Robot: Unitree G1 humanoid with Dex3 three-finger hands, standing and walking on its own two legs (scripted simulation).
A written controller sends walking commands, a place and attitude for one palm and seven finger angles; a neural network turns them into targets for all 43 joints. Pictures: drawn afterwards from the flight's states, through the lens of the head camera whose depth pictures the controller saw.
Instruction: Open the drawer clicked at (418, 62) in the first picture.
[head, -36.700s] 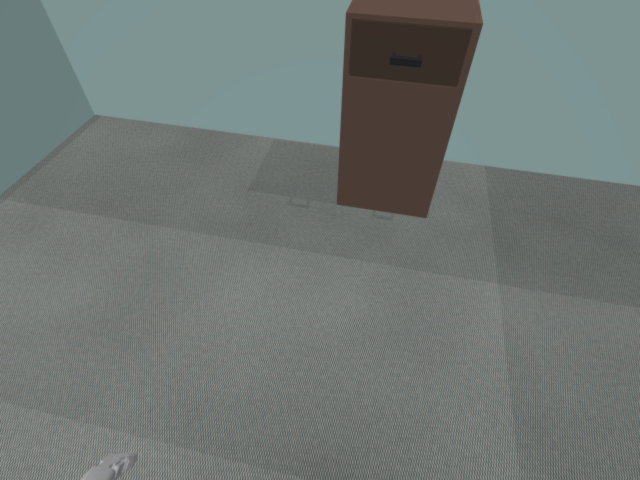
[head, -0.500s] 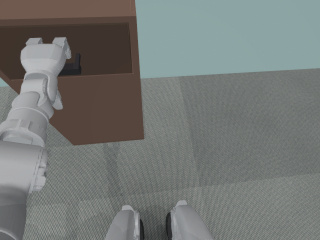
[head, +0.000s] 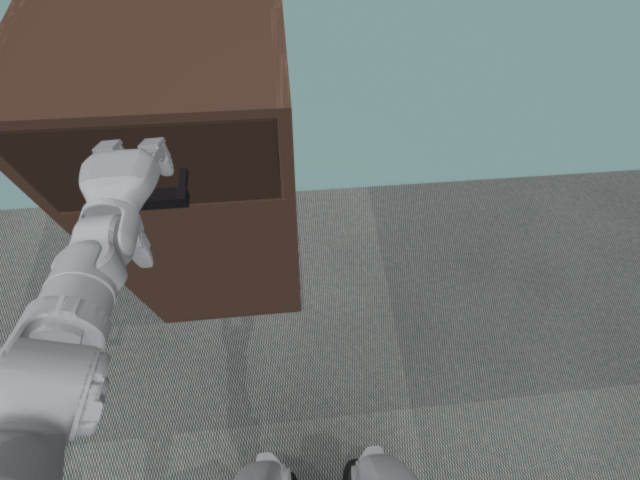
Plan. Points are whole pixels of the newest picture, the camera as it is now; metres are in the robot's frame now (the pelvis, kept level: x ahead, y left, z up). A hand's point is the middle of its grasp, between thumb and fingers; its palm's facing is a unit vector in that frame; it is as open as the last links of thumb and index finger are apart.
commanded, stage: lift the hand off the handle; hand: left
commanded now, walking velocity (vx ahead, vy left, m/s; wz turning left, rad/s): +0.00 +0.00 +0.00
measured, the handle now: (153, 187) +0.52 +0.23 -0.02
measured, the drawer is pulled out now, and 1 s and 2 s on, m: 0.00 0.00 0.00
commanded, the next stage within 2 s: draw the hand back to the body in 0.70 s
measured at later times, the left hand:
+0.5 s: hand (124, 153) +0.48 +0.21 +0.10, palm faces -0.01 +0.00 -1.00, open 13.3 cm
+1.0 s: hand (124, 154) +0.47 +0.20 +0.12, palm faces +0.03 -0.05 -1.00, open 13.8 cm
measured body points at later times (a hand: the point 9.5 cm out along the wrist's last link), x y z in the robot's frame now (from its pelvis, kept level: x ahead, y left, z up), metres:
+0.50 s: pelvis +0.02 -0.01 +0.02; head +0.09 -0.03 +0.47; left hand +0.48 +0.21 +0.16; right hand +0.10 -0.27 -0.12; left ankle -0.01 +0.07 -0.70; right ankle +0.01 -0.11 -0.70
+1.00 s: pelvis +0.02 -0.02 +0.03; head +0.08 -0.05 +0.48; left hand +0.46 +0.20 +0.17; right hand +0.06 -0.31 -0.10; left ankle -0.01 +0.07 -0.70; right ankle +0.01 -0.11 -0.70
